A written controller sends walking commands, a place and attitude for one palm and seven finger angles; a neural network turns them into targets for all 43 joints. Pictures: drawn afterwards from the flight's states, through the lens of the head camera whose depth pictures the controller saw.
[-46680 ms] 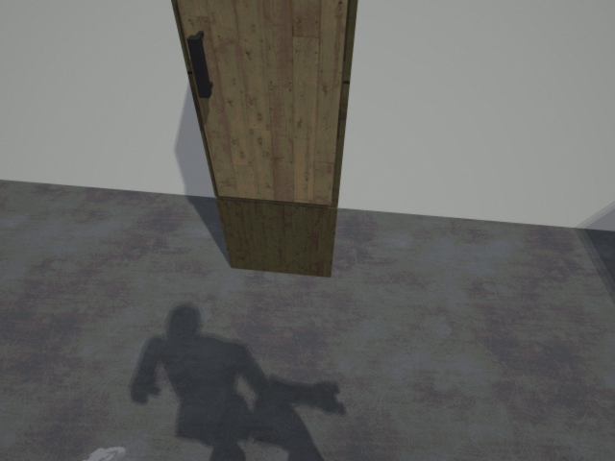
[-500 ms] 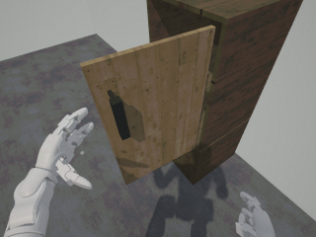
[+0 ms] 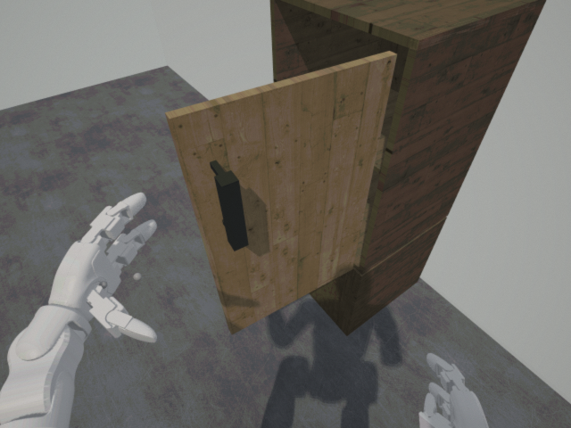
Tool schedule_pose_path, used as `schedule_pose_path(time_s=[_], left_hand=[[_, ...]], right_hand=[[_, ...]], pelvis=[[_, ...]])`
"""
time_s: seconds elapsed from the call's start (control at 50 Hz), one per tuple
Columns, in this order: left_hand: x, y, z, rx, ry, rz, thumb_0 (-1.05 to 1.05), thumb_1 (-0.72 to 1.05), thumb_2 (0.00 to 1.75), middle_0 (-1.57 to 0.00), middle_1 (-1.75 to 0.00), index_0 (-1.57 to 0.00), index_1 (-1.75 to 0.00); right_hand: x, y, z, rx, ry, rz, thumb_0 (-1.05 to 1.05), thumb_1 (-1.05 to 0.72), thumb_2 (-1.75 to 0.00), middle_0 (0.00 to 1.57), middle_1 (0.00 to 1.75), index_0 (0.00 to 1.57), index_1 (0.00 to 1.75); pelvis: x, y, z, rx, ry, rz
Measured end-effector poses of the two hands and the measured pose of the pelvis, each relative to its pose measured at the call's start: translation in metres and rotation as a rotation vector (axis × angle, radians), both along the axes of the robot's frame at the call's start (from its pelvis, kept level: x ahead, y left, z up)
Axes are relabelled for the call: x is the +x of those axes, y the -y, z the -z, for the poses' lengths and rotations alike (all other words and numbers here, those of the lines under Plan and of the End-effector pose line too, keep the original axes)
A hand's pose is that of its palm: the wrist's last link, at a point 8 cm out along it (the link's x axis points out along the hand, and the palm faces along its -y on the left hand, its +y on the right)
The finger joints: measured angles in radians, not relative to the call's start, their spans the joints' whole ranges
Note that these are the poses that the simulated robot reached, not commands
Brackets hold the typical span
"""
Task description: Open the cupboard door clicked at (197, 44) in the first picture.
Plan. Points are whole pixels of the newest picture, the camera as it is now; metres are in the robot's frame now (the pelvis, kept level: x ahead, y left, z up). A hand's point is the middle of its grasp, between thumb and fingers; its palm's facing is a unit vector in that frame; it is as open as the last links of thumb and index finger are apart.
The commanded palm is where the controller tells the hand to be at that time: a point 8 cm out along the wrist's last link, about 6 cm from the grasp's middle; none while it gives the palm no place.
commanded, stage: draw the hand back to the body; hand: left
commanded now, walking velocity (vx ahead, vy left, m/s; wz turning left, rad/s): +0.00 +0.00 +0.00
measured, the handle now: (227, 205) +0.40 +0.13 +0.11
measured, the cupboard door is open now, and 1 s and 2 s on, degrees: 85 85 85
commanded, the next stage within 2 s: step back with the hand held close in 1.26 s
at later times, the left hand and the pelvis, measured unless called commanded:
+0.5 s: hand (97, 284) +0.24 +0.24 +0.14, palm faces +0.36 -0.87 -0.34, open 13.7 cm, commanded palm +0.20 +0.28 +0.16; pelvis +0.02 +0.00 +0.02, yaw +0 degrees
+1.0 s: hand (80, 261) +0.25 +0.25 +0.17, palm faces +0.45 -0.79 -0.41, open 8.0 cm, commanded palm +0.20 +0.29 +0.18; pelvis +0.05 -0.01 +0.02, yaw -1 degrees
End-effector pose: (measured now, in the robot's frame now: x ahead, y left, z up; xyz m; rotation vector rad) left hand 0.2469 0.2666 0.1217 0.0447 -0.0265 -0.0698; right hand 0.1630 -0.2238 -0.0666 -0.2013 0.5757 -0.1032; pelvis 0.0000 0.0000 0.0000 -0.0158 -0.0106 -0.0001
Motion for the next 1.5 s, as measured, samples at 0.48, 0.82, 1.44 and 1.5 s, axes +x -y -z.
schedule_pose_path(time_s=[0.48,0.82,1.44,1.5], left_hand=[[-0.050,-0.012,-0.033,0.302,0.048,-0.427,-0.01,-0.10,0.48,-0.17,-0.30,-0.17,-0.30],[-0.036,-0.017,-0.055,0.394,0.077,-0.488,0.00,0.49,0.73,-0.20,-0.30,-0.19,-0.31],[-0.056,-0.021,-0.069,0.415,0.131,-0.513,0.01,0.89,0.90,-0.21,-0.30,-0.21,-0.31],[-0.058,-0.021,-0.078,0.465,0.168,-0.473,0.01,0.89,0.90,-0.21,-0.30,-0.21,-0.31]], right_hand=[[0.028,-0.013,-0.004,-0.027,-0.075,-0.064,0.01,-0.90,-0.89,0.20,0.30,0.20,0.30],[0.052,0.007,-0.003,-0.010,-0.111,-0.009,0.01,-0.90,-0.89,0.20,0.30,0.20,0.30],[0.033,0.009,-0.003,-0.006,-0.124,0.000,0.01,-0.90,-0.89,0.20,0.30,0.20,0.30],[0.029,0.011,-0.006,-0.015,-0.133,0.019,0.01,-0.90,-0.89,0.20,0.30,0.20,0.30]], pelvis=[[0.019,-0.001,-0.017,0.005,0.047,0.001],[0.045,0.008,-0.020,0.013,0.053,0.028],[0.029,0.010,-0.021,0.002,0.060,0.025],[0.024,0.006,-0.020,-0.005,0.029,0.026]])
